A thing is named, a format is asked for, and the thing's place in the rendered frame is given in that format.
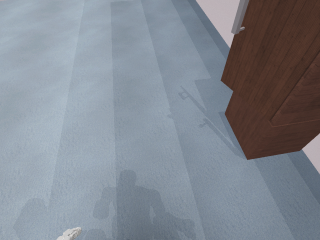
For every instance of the robot left hand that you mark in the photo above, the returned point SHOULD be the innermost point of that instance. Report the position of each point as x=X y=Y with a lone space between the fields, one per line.
x=70 y=234

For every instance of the handle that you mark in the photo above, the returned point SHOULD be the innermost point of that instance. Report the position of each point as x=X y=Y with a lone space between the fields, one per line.
x=242 y=7

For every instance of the cupboard door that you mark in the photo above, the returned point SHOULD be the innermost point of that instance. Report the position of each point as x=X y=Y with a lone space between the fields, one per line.
x=268 y=58

